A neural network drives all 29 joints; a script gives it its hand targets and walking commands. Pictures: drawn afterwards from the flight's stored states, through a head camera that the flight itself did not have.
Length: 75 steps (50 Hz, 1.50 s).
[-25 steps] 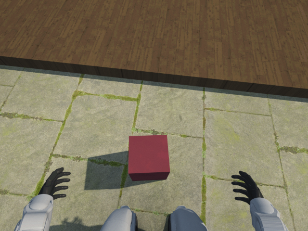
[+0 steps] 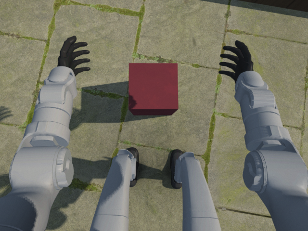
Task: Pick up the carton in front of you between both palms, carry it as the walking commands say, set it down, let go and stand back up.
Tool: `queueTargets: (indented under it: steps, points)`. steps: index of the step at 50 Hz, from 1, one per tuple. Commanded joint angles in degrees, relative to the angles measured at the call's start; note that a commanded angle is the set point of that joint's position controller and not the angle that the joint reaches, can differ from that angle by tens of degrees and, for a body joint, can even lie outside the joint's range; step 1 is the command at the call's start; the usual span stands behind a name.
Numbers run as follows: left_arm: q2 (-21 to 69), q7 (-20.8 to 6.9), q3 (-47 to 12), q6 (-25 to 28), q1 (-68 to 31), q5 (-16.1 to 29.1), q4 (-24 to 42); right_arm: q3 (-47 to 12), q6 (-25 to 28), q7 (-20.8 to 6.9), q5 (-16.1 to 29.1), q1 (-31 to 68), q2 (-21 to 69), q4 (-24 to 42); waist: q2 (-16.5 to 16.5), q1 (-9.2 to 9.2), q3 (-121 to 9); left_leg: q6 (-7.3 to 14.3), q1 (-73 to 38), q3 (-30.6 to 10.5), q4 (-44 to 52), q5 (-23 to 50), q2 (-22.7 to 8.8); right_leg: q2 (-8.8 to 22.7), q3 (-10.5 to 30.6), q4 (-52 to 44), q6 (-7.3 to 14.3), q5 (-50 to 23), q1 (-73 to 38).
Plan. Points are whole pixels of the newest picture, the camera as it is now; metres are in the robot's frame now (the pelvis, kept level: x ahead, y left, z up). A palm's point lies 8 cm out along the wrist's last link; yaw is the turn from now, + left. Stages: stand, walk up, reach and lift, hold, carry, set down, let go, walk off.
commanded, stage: reach and lift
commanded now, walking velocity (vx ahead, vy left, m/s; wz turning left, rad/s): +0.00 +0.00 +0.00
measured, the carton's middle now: (152, 92) +0.52 +0.02 -0.53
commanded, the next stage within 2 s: none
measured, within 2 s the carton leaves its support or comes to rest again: leaves its support in 1.98 s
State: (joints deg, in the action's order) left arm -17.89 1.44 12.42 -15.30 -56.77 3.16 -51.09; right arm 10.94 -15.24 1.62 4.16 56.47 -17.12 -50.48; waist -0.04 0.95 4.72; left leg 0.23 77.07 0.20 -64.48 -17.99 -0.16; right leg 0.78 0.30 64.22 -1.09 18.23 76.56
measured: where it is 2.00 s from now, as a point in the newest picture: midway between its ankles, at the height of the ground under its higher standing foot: (154, 175)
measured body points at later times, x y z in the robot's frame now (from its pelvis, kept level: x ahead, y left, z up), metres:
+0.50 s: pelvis +0.03 -0.01 -0.07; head +0.36 +0.00 +0.23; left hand +0.53 +0.21 -0.23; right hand +0.55 -0.18 -0.23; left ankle +0.10 +0.11 -0.62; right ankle +0.10 -0.13 -0.62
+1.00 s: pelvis -0.03 -0.01 -0.27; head +0.35 +0.00 -0.02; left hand +0.53 +0.20 -0.44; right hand +0.54 -0.17 -0.44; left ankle +0.10 +0.11 -0.62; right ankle +0.10 -0.13 -0.62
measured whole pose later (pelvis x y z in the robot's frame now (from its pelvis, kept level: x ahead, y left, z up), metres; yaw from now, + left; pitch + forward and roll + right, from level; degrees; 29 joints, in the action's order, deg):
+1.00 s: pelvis -0.03 -0.01 -0.27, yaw +0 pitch +40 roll +0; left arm -21.4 6.6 7.4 -3.7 -83.6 11.8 -65.9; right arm 4.2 -4.8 7.7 13.0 84.6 -20.9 -65.2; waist -0.4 1.7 17.8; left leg -0.9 130.2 -0.9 -119.7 -29.2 -0.1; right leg -0.7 0.8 119.8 -1.2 29.6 129.9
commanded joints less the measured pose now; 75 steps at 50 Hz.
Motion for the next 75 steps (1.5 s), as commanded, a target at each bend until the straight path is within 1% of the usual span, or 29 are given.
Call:
queueTargets:
  steps: [1, 4, 5, 10, 14, 15, 20, 22, 25, 27, 34, 41, 43, 47, 51, 53, 54, 55, 56, 58, 60, 61, 62, 63, 66, 67, 68, 72, 75]
  points:
    - [-6.92, 0.67, 2.13, 1.66, -22.81, -0.16, 2.40, 3.13, 1.56, 0.61, -0.67, 22.16, -9.14, 1.90, 1.02, -0.14, -51.63, -2.43, -24.56, 0.86, 7.05, -2.55, 2.44, -3.94, -2.98, -5.85, -0.60, 4.43, -15.75]
    - [-6.54, 1.08, 4.95, 3.12, -25.26, -2.03, 1.94, 3.95, 2.87, 0.37, -2.48, 25.76, -7.12, 1.24, -0.83, 1.13, -58.34, -2.34, -24.51, 1.12, 6.50, 4.28, 2.93, -4.45, -2.53, -5.40, -0.91, -0.96, -17.17]
    - [-5.12, 0.95, 4.54, 3.67, -25.81, -1.40, 1.07, 5.59, 3.50, 0.50, -3.59, 26.60, -8.82, 0.65, -0.95, -0.60, -60.22, -2.50, -23.84, 1.13, 6.64, 5.88, 3.16, -4.42, -2.44, -6.00, -0.78, -3.46, -18.72]
    - [-5.27, 0.43, 9.96, 6.75, -27.45, -6.52, 2.53, 5.91, 6.25, 0.24, -4.95, 28.27, -3.48, 1.73, -1.91, 3.09, -64.60, -1.90, -20.02, 1.88, 5.31, 14.53, 3.93, -5.06, -1.01, -4.43, -1.10, -12.55, -20.02]
    - [-1.93, -0.31, 10.93, 9.19, -23.41, -8.03, 3.85, 9.93, 8.66, 0.54, -9.18, 25.06, -2.94, 1.68, -1.74, 0.58, -65.32, -2.29, -13.74, 1.68, 2.39, 20.95, 4.37, -5.31, -1.27, -1.04, -0.85, -20.57, -17.94]
    - [0.17, -0.44, 10.89, 10.00, -21.12, -8.52, 2.37, 9.68, 9.27, 0.71, -8.70, 24.16, -0.88, 1.63, -0.40, 2.50, -63.86, -2.31, -13.77, 1.81, 1.52, 22.42, 3.95, -5.43, -0.66, -0.75, -1.16, -21.48, -14.65]
    - [2.86, -0.64, 11.72, 12.32, -16.82, -8.77, 2.79, 10.56, 11.22, 1.07, -9.76, 17.04, 2.39, -1.32, -0.24, 1.50, -58.51, -2.96, -3.90, 1.18, -6.66, 24.81, 3.88, -5.32, -0.06, 7.12, -0.99, -22.19, -2.04]
    - [-0.39, -0.13, 13.06, 12.63, -16.90, -8.50, 2.52, 10.44, 11.88, 1.60, -10.39, 20.68, -0.04, 3.11, -2.00, 0.05, -61.11, -2.80, -1.45, 0.25, -10.93, 23.79, 3.55, -5.75, -0.75, 11.68, -1.46, -20.39, 2.50]
    - [-0.89, 0.75, 9.52, 13.71, -16.57, -6.20, 3.36, 7.10, 12.56, 2.53, -6.27, 19.16, -1.05, 2.95, 1.67, 2.14, -64.13, -3.11, 0.12, 1.21, -18.04, 24.54, 3.59, -5.54, -0.63, 18.29, -1.56, -19.26, 8.66]
    - [-2.15, 1.37, 8.04, 13.64, -18.29, -3.71, 2.66, 5.29, 12.60, 3.11, -4.63, 18.44, -1.75, 0.36, -0.33, 0.81, -64.81, -2.79, 2.50, 0.53, -21.27, 24.76, 3.43, -5.71, -1.08, 22.06, -1.89, -19.33, 10.77]
    - [-9.75, 3.13, 1.78, 12.62, -24.65, 3.80, 3.53, -4.24, 11.51, 5.44, 5.23, 30.31, -5.30, 7.91, -3.55, 3.22, -75.20, -2.45, 13.29, 3.10, -33.87, 13.73, 2.48, -4.60, -0.61, 35.16, -1.44, -17.61, 1.71]
    - [-10.68, 5.08, -3.14, 10.60, -35.25, 8.38, -2.72, -4.52, 9.31, 6.68, 6.92, 36.53, -9.15, -2.94, -2.28, 0.80, -64.70, -2.58, 16.47, 2.77, -39.61, -1.74, 1.62, -3.57, -2.50, 41.03, -1.41, 1.14, 11.64]
    - [-11.65, 4.98, -2.33, 11.01, -36.85, 7.84, -5.63, -4.94, 9.75, 6.45, 7.85, 39.87, -8.69, -4.63, -2.17, 2.21, -60.99, -2.08, 18.61, 2.36, -41.48, -3.57, 1.04, -2.99, -2.06, 42.90, -1.43, 3.20, 13.84]
    - [-11.29, 5.24, -3.77, 12.28, -39.79, 8.37, -10.55, -5.61, 10.91, 6.26, 8.02, 40.81, -10.78, -11.56, -0.20, 1.86, -55.87, -2.48, 18.90, 1.61, -44.64, -3.61, 0.52, -2.60, -1.55, 45.76, -0.99, 4.32, 18.07]
    - [-12.08, 5.45, -5.67, 13.82, -43.51, 9.62, -11.57, -6.51, 12.82, 6.05, 9.08, 43.99, -11.78, -12.13, -0.67, 0.92, -55.36, -2.41, 17.35, 0.62, -47.97, 0.18, 0.30, -1.94, -1.94, 49.08, -1.14, 1.10, 19.22]
    - [-12.87, 5.55, -5.38, 14.50, -43.73, 9.17, -11.93, -8.13, 13.51, 6.11, 11.21, 47.02, -11.87, -10.73, -0.67, 3.34, -55.58, -2.20, 18.37, 0.74, -49.48, 2.11, 0.22, -2.09, -0.83, 50.54, -0.99, -0.86, 18.35]
    - [-13.02, 5.67, -6.79, 14.38, -45.00, 10.73, -11.29, -7.83, 13.66, 6.12, 10.96, 47.45, -12.55, -10.88, -1.40, 0.99, -58.12, -2.36, 16.10, -0.11, -49.93, 3.53, 0.17, -1.76, -1.76, 51.69, -1.30, -1.87, 17.36]
    - [-13.00, 5.59, -7.14, 14.69, -45.23, 10.65, -11.09, -8.56, 13.92, 6.06, 11.87, 46.84, -12.29, -10.91, 1.18, 2.56, -58.12, -2.23, 14.53, 0.95, -51.30, 4.76, 0.52, -1.95, -0.77, 51.51, -0.82, -2.32, 18.51]
    - [-12.82, 5.68, -7.62, 14.91, -45.50, 11.42, -9.97, -8.55, 14.19, 5.93, 11.62, 46.57, -12.52, -10.76, -0.61, 1.03, -57.43, -1.93, 14.64, -0.23, -50.83, 5.32, 0.70, -1.97, -2.30, 53.18, -1.19, -2.45, 19.90]
    - [-11.97, 5.74, -7.84, 15.15, -45.08, 11.53, -9.50, -10.09, 14.37, 5.99, 12.27, 46.63, -11.03, -11.25, -0.23, 3.33, -59.89, -2.46, 14.73, 0.67, -51.40, 7.30, 1.05, -2.16, -1.66, 53.79, -0.90, -5.45, 16.01]
    - [-11.80, 6.08, -8.04, 15.00, -42.75, 12.61, -10.21, -9.91, 14.53, 6.06, 11.91, 45.74, -11.69, -10.51, -1.31, 2.91, -61.25, -2.30, 11.94, 0.14, -52.08, 10.33, 1.40, -2.42, -2.41, 54.68, -1.00, -6.11, 16.78]
    - [-10.91, 6.32, -8.73, 14.93, -43.66, 12.79, -7.47, -8.89, 14.82, 6.24, 10.93, 45.26, -13.00, -10.23, -0.74, 0.32, -63.00, -3.02, 11.39, 0.07, -52.63, 11.24, 1.22, -2.83, -2.69, 54.57, -0.95, -7.41, 16.43]
    - [-10.71, 6.30, -8.33, 15.13, -42.17, 12.98, -8.37, -9.75, 14.86, 6.32, 11.07, 44.79, -11.95, -9.23, -1.26, 1.70, -62.61, -2.66, 11.42, 0.59, -52.86, 11.42, 1.64, -2.78, -2.63, 54.50, -1.16, -7.80, 16.36]
    - [-11.20, 6.39, -7.57, 15.07, -40.82, 12.97, -9.95, -10.54, 14.62, 6.28, 11.85, 43.70, -10.50, -10.41, -1.24, 3.18, -62.68, -2.54, 10.80, 1.16, -52.94, 11.09, 1.96, -2.90, -2.19, 54.57, -1.22, -6.77, 16.55]
    - [-8.65, 6.17, -8.61, 14.90, -40.65, 12.78, -9.00, -9.54, 14.63, 6.13, 10.94, 41.94, -9.67, -10.33, -1.83, 0.42, -57.86, -2.76, 14.91, 1.20, -52.15, 8.24, 1.93, -3.17, -2.38, 53.10, -1.03, -5.13, 18.51]
    - [-10.81, 6.33, -6.70, 14.92, -39.52, 11.46, -10.78, -9.96, 14.53, 6.26, 11.44, 44.08, -10.55, -9.23, -1.44, 2.83, -57.22, -2.82, 16.32, 1.41, -51.92, 6.46, 1.44, -2.75, -1.98, 53.54, -1.40, -4.20, 18.18]
    - [-8.83, 6.19, -7.70, 14.96, -41.38, 11.81, -8.65, -8.26, 14.47, 6.01, 10.03, 42.73, -10.27, -10.89, -0.81, 1.00, -54.99, -2.67, 17.86, 0.92, -51.55, 5.86, 1.69, -3.14, -2.15, 53.17, -0.87, -3.61, 19.99]
    - [-7.74, 5.82, -6.86, 14.86, -40.01, 10.72, -11.80, -8.48, 14.50, 5.74, 9.68, 43.44, -8.60, -11.90, -1.62, 0.59, -50.02, -2.52, 20.77, 0.43, -50.56, 2.65, 1.55, -3.00, -1.67, 52.02, -0.96, -0.50, 22.72]
    - [-8.14, 5.70, -6.47, 14.84, -40.51, 10.01, -14.44, -10.40, 14.45, 5.47, 11.19, 45.66, -7.62, -12.52, -1.13, 2.22, -48.62, -2.38, 21.19, 0.60, -50.30, 1.01, 1.38, -2.77, -1.51, 52.18, -1.31, 0.75, 23.64]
